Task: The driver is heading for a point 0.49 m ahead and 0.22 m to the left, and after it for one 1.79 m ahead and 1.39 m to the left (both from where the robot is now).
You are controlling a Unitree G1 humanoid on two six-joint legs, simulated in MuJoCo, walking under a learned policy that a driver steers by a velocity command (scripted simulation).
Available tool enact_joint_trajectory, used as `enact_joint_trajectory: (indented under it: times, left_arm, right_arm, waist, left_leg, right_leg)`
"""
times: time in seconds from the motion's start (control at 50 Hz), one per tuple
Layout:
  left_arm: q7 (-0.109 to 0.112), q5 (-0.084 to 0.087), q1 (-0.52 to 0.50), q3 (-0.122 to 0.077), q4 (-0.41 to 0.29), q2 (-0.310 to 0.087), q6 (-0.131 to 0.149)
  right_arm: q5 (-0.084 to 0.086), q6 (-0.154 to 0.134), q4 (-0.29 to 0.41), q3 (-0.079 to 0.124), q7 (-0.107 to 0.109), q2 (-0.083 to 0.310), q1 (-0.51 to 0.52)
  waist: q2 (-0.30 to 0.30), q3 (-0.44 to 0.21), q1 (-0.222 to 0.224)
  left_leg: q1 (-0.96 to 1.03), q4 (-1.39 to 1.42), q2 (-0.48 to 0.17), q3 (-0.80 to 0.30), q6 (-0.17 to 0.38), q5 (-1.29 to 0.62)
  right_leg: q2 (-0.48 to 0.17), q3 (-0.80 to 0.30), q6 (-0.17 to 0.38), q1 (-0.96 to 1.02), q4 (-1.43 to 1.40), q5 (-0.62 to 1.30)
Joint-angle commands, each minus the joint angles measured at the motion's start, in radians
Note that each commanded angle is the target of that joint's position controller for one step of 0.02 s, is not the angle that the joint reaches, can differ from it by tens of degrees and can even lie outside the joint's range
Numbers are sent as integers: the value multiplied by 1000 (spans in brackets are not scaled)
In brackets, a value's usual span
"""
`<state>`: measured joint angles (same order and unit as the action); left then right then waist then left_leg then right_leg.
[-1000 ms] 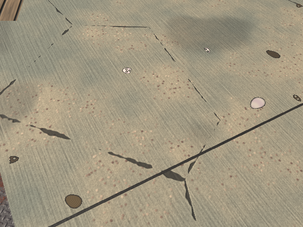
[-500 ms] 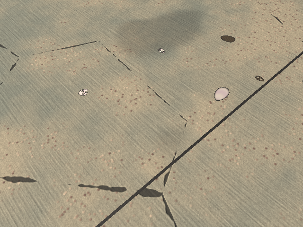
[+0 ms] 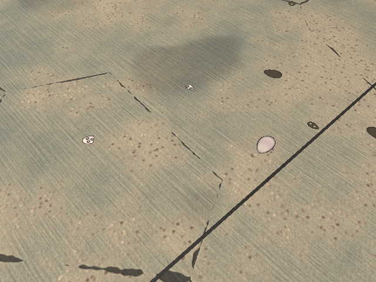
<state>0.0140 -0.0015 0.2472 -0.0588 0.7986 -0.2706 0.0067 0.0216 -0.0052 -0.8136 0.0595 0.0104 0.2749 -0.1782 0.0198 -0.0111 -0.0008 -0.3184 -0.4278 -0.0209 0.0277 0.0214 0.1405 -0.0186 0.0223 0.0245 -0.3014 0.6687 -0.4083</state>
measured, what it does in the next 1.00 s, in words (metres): walks ahead, turning left: right foot, then left foot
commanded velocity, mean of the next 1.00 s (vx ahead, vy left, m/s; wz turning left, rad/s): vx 0.39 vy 0.00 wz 0.44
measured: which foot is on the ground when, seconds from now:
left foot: down 0.00-0.04, up 0.06-0.50, down 0.52-0.96, up 0.98-1.00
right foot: up 0.00-0.02, down 0.04-0.52, up 0.54-0.94, down 0.96-1.00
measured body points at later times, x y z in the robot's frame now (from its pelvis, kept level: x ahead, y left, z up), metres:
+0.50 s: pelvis +0.19 +0.02 -0.02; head +0.23 +0.03 +0.42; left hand +0.08 +0.27 -0.15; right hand +0.47 -0.13 -0.11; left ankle +0.31 +0.15 -0.73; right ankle +0.00 -0.12 -0.74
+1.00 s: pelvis +0.45 +0.09 -0.02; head +0.48 +0.10 +0.43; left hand +0.53 +0.41 -0.09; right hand +0.66 -0.13 -0.13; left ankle +0.30 +0.15 -0.72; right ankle +0.62 +0.06 -0.74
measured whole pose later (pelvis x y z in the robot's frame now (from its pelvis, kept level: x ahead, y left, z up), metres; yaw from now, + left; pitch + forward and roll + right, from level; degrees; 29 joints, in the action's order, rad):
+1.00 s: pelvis +0.45 +0.09 -0.02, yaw +32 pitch +3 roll +0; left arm 0.00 -0.03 0.05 -0.04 0.64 -0.26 0.11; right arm 0.02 0.00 -0.72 0.09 0.03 0.31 -0.29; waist 0.01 0.03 -0.07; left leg -0.25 -0.81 0.13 -0.21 0.03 0.54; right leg 0.03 -0.04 0.00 -0.51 0.52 -0.04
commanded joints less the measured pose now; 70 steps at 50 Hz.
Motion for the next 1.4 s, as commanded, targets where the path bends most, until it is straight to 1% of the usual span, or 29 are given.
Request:
enact_joint_trajectory:
  times: [0.02, 0.04, 0.06, 0.08, 0.1, 0.14, 0.22, 0.4, 0.46, 0.5, 0.52, 0.54, 0.56, 0.58, 0.64, 0.72, 0.8, 0.92, 0.96, 0.98, 1.0, 1.02, 1.06, 1.1, 1.16, 1.28, 1.36, 1.38, 1.4]
  left_arm:
    - [-5, -9, 172, -23, 32, -48, 22]
    - [-3, -10, 231, -28, 48, -63, 27]
    - [7, -7, 302, -40, 49, -126, 36]
    - [2, -20, 246, -64, 17, -236, 48]
    - [8, -25, 182, -58, 1, -207, 70]
    - [8, -1, 111, -37, -8, -128, 97]
    - [11, -15, 165, -24, 24, -74, 107]
    - [16, 1, 241, -32, 71, -121, 79]
    - [21, 14, 220, -44, 70, -167, 62]
    - [30, 17, 186, -52, 61, -198, 50]
    - [33, 15, 168, -49, 42, -197, 59]
    - [14, -22, 237, -3, -17, -42, 85]
    - [0, 14, 180, 0, -41, -81, 133]
    - [-7, 52, 57, -19, -80, -134, 153]
    - [10, 4, 38, -28, -84, -134, 149]
    - [8, -18, 26, -25, -119, -101, 105]
    - [4, -28, -136, -2, -167, -54, 109]
    - [-18, -6, -168, -32, -195, -137, 106]
    - [-11, -31, -65, -44, -187, -174, 118]
    - [0, -47, -15, -46, -201, -218, 111]
    - [-7, -37, 23, -49, -176, -216, 92]
    - [-6, -21, -39, -37, -213, -155, 77]
    - [4, -24, -116, -11, -229, -89, 44]
    - [10, -31, -165, -15, -217, -112, 27]
    - [17, -32, -167, -26, -205, -122, 24]
    - [17, -7, -183, -48, -186, -167, 6]
    - [15, 20, -171, -51, -156, -158, -8]
    - [10, 17, -122, -44, -133, -120, -15]
    - [1, -27, -95, -26, -165, -62, -17]
  right_arm:
    - [11, -10, 78, 34, 6, 127, 115]
    - [6, -11, 88, 22, 2, 84, 136]
    - [-5, -18, 112, -6, -10, -11, 162]
    - [22, -35, 146, 8, -10, 31, 190]
    - [42, -53, 139, 24, -7, 90, 175]
    - [18, -61, 91, 37, -11, 113, 90]
    - [3, -50, 70, 35, -26, 63, 80]
    - [9, -49, 198, -3, -82, -1, 291]
    - [6, -50, 223, 14, -96, 37, 255]
    - [12, -42, 167, 62, -87, 127, -2]
    - [10, -31, 126, 93, -64, 191, -165]
    - [7, -29, 114, 105, -43, 291, -206]
    - [-6, -37, 133, 88, -39, 256, -242]
    - [-16, -46, 117, 71, -39, 192, -212]
    - [-14, -64, 157, 43, -39, 107, -13]
    - [-10, -73, 162, 48, -23, 133, -4]
    - [-3, -43, 146, 61, 3, 167, -54]
    - [4, -1, 149, 59, 25, 149, -84]
    - [-4, -3, 184, 42, 24, 92, -56]
    - [-32, -7, 192, 20, 21, 25, -152]
    - [0, -12, 192, 19, 11, 81, -313]
    - [10, 4, 155, 45, 13, 177, -299]
    - [10, 47, 178, 60, 25, 196, -137]
    - [9, 72, 197, 54, 29, 147, -123]
    - [1, 72, 210, 41, 29, 93, -119]
    - [-7, 72, 246, 37, -1, 106, -53]
    - [-11, 73, 223, 56, -15, 119, -127]
    - [-16, 70, 216, 70, -8, 157, -165]
    - [-16, 67, 248, 92, 12, 279, -158]
  waist:
    - [97, -37, 91]
    - [38, -11, 116]
    - [-176, -10, 132]
    - [-270, 112, 116]
    - [-214, 171, 80]
    - [-162, 136, 28]
    - [-120, 74, 47]
    - [-106, 177, 118]
    - [-159, 107, 54]
    - [-174, -56, -98]
    - [-126, -139, -182]
    - [168, -253, -88]
    - [133, -440, -120]
    - [87, -292, -142]
    - [-24, -58, -1]
    - [4, 10, 41]
    - [36, 2, -16]
    - [104, -68, -7]
    - [50, -159, 47]
    - [-169, -273, 15]
    - [-385, -413, -38]
    - [-225, -361, -18]
    - [-98, -182, 6]
    - [-142, -75, -23]
    - [-175, -88, -18]
    - [-182, -118, 0]
    - [-148, -104, -43]
    - [-32, -65, -43]
    - [307, -33, 7]
  left_leg:
    - [-148, 159, -135, -141, 103, 462]
    - [-241, 36, -92, -111, 66, 480]
    - [-405, -309, -3, -23, 1, 428]
    - [-582, -487, 45, -81, 19, 361]
    - [-634, -584, 10, -189, 41, 285]
    - [-657, -593, -6, -228, 45, 122]
    - [-557, -587, -8, -164, -5, -81]
    - [-444, -238, -22, 28, 22, -133]
    - [-283, -201, 52, 112, 87, 6]
    - [63, -151, 123, 125, 151, -4]
    - [379, -124, 78, 2, 194, -36]
    - [766, -103, -215, -526, 354, 55]
    - [817, 97, -340, -903, 448, 195]
    - [729, 132, -293, -740, 376, 149]
    - [266, 173, -159, -427, 294, -97]
    - [40, 224, -118, -321, 301, -292]
    - [-55, 124, -6, -191, 203, -467]
    - [129, -77, -55, -402, 132, -279]
    - [82, -310, 31, -367, 62, -160]
    - [-109, -594, 139, -250, 3, 406]
    - [-281, -826, 156, -216, -33, 626]
    - [-318, -931, 86, -230, -72, 526]
    - [-346, -940, 33, -156, -110, 393]
    - [-261, -847, 10, -103, -114, 331]
    - [-201, -705, 2, -55, -112, 306]
    - [-63, -432, -32, -13, -59, 222]
    - [124, -145, 23, 42, 24, 101]
    - [204, -14, -23, -76, 75, 15]
    - [297, 64, -301, -484, 211, -226]
  right_leg:
    - [50, 77, 31, 224, -160, 113]
    - [2, -1, 56, 278, -240, 16]
    - [-233, -323, 118, 355, -416, -217]
    - [-391, -648, 227, 253, -583, -490]
    - [-402, -660, 238, 221, -602, -487]
    - [-320, -432, 152, 313, -561, -215]
    - [-237, -110, 91, 330, -541, 227]
    - [-261, 124, 91, 366, -527, 477]
    - [-277, 172, 73, 424, -353, 1042]
    - [-259, 197, 45, 363, -27, 1278]
    - [-224, 190, 7, 132, 225, 1073]
    - [-44, 144, -54, -329, 632, 22]
    - [45, -111, -54, -429, 814, -173]
    - [-15, -146, -33, -527, 805, -79]
    - [-114, -126, -25, -376, 582, 82]
    - [-114, -85, -84, -308, 409, 149]
    - [-9, -31, -102, -181, 50, 429]
    - [42, -115, -63, -101, -178, 419]
    - [-65, -151, 9, 135, -256, 657]
    - [-304, -354, 105, 407, -169, 1122]
    - [-503, -686, 287, 554, -206, 999]
    - [-443, -651, 270, 475, -245, 740]
    - [-311, -393, 191, 276, -286, 498]
    - [-226, -241, 171, 74, -352, 425]
    - [-229, -150, 202, 62, -380, 475]
    - [-291, -85, 209, 73, -387, 380]
    - [-265, -4, 108, 9, -267, 232]
    - [-206, 69, 22, -104, -119, 107]
    - [-43, 169, -97, -379, 229, -226]
Keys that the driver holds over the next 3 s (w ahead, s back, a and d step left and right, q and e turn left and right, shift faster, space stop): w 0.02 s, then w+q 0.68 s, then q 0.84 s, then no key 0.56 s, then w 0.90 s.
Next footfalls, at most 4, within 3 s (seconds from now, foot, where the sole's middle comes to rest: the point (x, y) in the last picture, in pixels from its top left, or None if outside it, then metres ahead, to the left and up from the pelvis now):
0.04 right None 0.03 -0.12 -0.78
0.52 left None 0.34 0.16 -0.78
0.96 right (178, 245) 0.65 0.08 -0.78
1.38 left None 0.43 0.23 -0.78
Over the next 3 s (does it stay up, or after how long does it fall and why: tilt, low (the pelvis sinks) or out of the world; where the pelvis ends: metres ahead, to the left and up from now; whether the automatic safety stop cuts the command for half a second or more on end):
stays up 0.72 0.39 0.00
